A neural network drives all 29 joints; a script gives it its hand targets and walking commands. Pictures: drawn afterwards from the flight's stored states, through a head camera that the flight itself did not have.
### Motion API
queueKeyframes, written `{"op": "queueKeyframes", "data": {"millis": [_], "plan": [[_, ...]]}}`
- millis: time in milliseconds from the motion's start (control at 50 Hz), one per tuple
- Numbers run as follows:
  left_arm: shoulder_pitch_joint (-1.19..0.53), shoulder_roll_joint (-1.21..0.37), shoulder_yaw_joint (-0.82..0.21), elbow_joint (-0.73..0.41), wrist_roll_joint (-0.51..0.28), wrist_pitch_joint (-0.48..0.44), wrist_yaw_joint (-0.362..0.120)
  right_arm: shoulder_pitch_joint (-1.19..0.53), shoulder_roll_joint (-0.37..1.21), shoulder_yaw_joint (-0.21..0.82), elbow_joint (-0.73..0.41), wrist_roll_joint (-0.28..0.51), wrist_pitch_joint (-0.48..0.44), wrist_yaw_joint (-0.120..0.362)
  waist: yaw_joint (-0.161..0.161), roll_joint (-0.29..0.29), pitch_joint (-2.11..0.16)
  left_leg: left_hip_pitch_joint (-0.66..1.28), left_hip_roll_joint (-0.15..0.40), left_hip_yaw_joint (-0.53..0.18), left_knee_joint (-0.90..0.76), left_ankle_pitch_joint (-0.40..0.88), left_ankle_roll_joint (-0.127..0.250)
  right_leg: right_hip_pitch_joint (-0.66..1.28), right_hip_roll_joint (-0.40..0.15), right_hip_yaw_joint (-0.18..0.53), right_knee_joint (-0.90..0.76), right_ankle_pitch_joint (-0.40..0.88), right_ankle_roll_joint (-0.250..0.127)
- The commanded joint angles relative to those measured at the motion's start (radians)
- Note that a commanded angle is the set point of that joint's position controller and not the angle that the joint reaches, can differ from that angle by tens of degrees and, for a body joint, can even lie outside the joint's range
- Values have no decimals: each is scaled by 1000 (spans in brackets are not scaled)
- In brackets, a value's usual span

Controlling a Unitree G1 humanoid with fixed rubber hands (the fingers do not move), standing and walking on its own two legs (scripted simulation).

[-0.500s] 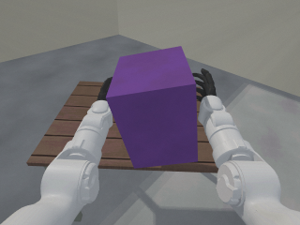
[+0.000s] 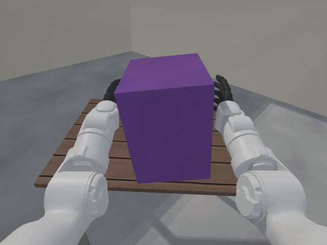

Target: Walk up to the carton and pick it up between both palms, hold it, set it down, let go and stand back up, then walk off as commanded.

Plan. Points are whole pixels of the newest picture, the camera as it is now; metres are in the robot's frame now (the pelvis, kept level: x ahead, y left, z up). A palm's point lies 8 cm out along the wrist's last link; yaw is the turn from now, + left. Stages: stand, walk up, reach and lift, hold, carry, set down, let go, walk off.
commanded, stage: reach and lift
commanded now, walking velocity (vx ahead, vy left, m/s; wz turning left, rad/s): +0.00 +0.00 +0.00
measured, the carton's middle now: (168, 116) +0.44 +0.02 +0.18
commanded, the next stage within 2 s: hold in 1.02 s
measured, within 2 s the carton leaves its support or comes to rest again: neither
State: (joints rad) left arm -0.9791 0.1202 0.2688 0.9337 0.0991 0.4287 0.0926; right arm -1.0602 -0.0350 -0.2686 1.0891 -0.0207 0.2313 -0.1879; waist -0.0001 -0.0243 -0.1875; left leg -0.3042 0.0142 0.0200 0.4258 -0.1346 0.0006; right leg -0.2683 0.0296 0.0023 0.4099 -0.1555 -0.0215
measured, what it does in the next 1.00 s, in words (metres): stands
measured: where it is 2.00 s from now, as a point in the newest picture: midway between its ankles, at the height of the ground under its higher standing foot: outside the picture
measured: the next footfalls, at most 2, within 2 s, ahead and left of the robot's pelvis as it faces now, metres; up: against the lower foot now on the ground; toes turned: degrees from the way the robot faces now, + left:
none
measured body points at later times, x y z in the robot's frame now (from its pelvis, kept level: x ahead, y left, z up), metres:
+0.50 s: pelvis +0.00 +0.00 +0.00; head -0.07 +0.01 +0.45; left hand +0.41 +0.17 +0.23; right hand +0.42 -0.12 +0.25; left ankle +0.06 +0.11 -0.74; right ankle +0.04 -0.11 -0.74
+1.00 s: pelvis +0.00 +0.00 +0.00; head -0.07 +0.01 +0.45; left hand +0.41 +0.17 +0.24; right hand +0.42 -0.12 +0.26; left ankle +0.06 +0.11 -0.74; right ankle +0.04 -0.11 -0.74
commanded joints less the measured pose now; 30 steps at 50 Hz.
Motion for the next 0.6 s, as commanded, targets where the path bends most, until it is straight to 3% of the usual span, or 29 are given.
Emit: {"op": "queueKeyframes", "data": {"millis": [0,20,40,60,80,100,120,140,160,200,220,240,260,280,320,340,360,380,400,420,440,480,500,520,540,580], "plan": [[-823,-752,-211,-290,-34,2,-129,-788,634,266,-186,200,2,135,-39,47,-289,252,-40,-29,-119,1,-18,242,20,-19,-161,0,47],[-838,-761,-246,-335,-60,8,-127,-835,647,300,-234,216,-6,140,-32,62,-339,264,-40,-29,-115,64,-23,262,26,-27,-141,67,45],[-844,-747,-214,-294,-50,16,-135,-836,630,274,-227,209,5,133,-52,49,-298,250,-42,-26,-127,8,-15,248,16,-21,-160,16,48],[-848,-769,-243,-372,-62,14,-132,-835,640,293,-262,221,4,136,-44,59,-336,252,-34,-34,-123,39,-23,266,27,-28,-139,54,46],[-874,-788,-261,-349,-82,14,-128,-861,634,292,-272,220,12,138,-55,78,-361,267,-34,-45,-116,41,-27,240,27,-30,-140,48,39],[-866,-784,-318,-436,-115,19,-122,-877,666,349,-366,264,-3,131,-50,101,-485,302,-47,-38,-80,160,-35,288,36,-22,-128,167,41],[-874,-792,-296,-390,-104,21,-121,-886,656,337,-349,249,9,126,-47,100,-417,287,-40,-43,-86,115,-36,261,30,-24,-128,134,45],[-842,-826,-349,-431,-124,35,-113,-867,621,327,-378,272,10,126,-68,124,-459,329,-29,-52,-67,209,-54,249,44,-29,-123,179,37],[-877,-827,-365,-452,-133,37,-113,-865,640,356,-377,291,13,126,-69,121,-480,347,-34,-47,-48,214,-59,243,45,-31,-124,176,45],[-819,-820,-328,-398,-110,59,-117,-830,602,313,-330,274,35,119,-89,94,-383,330,-37,-58,-75,152,-49,215,38,-32,-143,117,46],[-799,-815,-316,-411,-94,72,-119,-855,612,340,-373,281,33,117,-64,106,-408,321,-35,-52,-69,137,-45,221,32,-15,-144,120,45],[-793,-783,-268,-331,-84,72,-127,-885,602,320,-318,250,45,120,-52,71,-308,258,-37,-45,-95,33,-29,208,24,-12,-162,30,43],[-840,-782,-282,-377,-83,70,-134,-843,607,291,-272,242,51,123,-79,90,-309,266,-34,-51,-110,23,-37,214,24,-19,-159,33,41],[-806,-797,-261,-343,-66,86,-140,-848,580,295,-271,253,58,124,-66,79,-282,247,-32,-38,-113,3,-31,214,27,-21,-155,5,39],[-855,-776,-268,-353,-79,78,-137,-904,603,301,-314,256,49,126,-68,70,-339,260,-33,-42,-107,11,-25,214,27,-22,-150,13,38],[-875,-779,-259,-407,-67,76,-133,-862,602,298,-287,265,57,128,-74,102,-327,273,-38,-45,-109,26,-27,219,22,-25,-147,39,37],[-895,-791,-278,-433,-87,71,-133,-900,606,316,-328,270,52,129,-65,90,-383,268,-36,-45,-105,46,-28,220,27,-24,-143,49,41],[-906,-811,-335,-482,-129,74,-121,-894,627,325,-363,285,48,129,-76,123,-451,294,-32,-55,-90,106,-40,234,29,-25,-126,104,32],[-907,-827,-356,-474,-133,76,-116,-912,614,350,-396,294,46,133,-72,113,-449,320,-19,-59,-81,116,-48,201,45,-34,-128,83,32],[-912,-803,-352,-472,-131,74,-109,-883,609,329,-350,298,58,131,-81,127,-448,338,-24,-64,-78,116,-47,183,35,-32,-135,86,34],[-855,-824,-360,-417,-140,88,-111,-913,607,334,-408,290,51,124,-85,109,-421,309,-33,-51,-77,115,-47,196,34,-30,-138,101,40],[-853,-782,-294,-386,-99,96,-124,-903,606,327,-327,270,67,127,-66,85,-354,280,-25,-54,-95,46,-33,198,30,-20,-152,52,38],[-866,-775,-287,-411,-101,99,-124,-881,602,315,-317,270,78,128,-75,80,-332,265,-29,-54,-96,63,-30,209,24,-15,-148,65,44],[-887,-784,-297,-371,-97,106,-132,-873,579,278,-268,261,78,124,-100,114,-309,253,-30,-50,-107,-5,-37,179,18,-26,-149,-3,42],[-940,-795,-318,-439,-119,97,-124,-935,620,310,-348,264,64,126,-89,79,-389,275,-33,-42,-99,28,-29,198,20,-26,-142,20,42],[-920,-801,-349,-444,-143,95,-115,-965,615,319,-399,284,65,126,-84,120,-460,279,-30,-51,-80,94,-34,233,26,-18,-132,92,35]]}}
